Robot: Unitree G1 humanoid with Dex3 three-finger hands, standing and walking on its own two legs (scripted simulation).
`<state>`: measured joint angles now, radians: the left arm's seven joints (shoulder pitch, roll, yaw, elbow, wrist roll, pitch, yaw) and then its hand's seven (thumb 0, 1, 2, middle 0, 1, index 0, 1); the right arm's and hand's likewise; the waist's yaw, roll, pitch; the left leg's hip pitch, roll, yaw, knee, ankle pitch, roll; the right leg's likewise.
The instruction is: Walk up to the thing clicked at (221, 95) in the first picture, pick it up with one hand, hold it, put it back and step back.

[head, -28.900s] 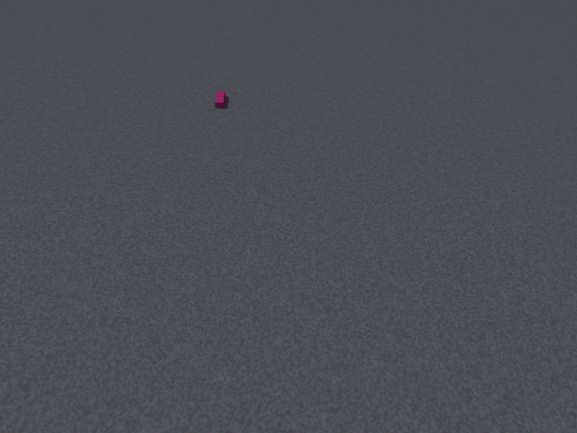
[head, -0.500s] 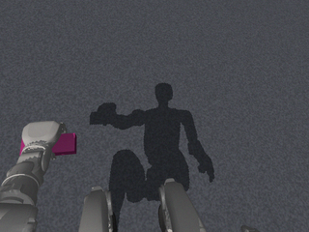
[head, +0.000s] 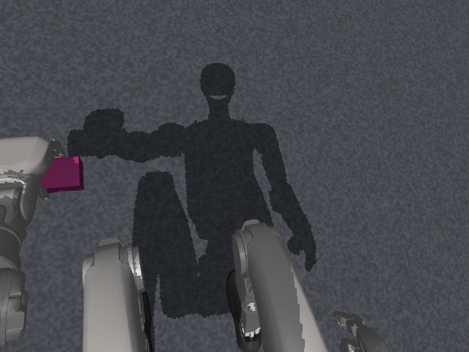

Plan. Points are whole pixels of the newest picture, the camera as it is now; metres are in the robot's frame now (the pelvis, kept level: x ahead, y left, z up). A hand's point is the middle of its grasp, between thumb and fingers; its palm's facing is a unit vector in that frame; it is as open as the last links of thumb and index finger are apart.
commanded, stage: crouch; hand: left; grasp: from above
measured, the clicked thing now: (38, 176) +0.44 +0.27 -0.20
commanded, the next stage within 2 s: lower in 0.72 s
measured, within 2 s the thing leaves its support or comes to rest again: neither
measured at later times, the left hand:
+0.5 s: hand (50, 181) +0.44 +0.27 -0.25, palm faces -0.47 -0.03 -0.88, open 8.3 cm
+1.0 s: hand (56, 183) +0.45 +0.27 -0.29, palm faces -0.49 -0.04 -0.87, open 8.2 cm
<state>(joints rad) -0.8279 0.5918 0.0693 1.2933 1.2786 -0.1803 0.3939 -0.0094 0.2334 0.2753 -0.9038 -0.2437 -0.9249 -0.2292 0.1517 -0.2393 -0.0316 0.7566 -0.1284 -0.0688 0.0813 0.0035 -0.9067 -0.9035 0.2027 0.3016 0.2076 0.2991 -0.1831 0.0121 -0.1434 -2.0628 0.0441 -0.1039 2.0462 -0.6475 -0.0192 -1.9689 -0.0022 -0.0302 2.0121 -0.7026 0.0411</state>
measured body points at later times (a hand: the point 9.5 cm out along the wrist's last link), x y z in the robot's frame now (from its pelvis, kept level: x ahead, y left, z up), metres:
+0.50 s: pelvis -0.01 +0.00 -0.07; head +0.23 +0.05 +0.30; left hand +0.47 +0.27 -0.20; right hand +0.02 -0.28 -0.18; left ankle +0.08 +0.13 -0.40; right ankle +0.08 -0.14 -0.40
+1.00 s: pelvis -0.01 +0.00 -0.11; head +0.24 +0.05 +0.26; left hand +0.47 +0.27 -0.24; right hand +0.03 -0.28 -0.21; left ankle +0.08 +0.13 -0.40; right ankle +0.08 -0.14 -0.40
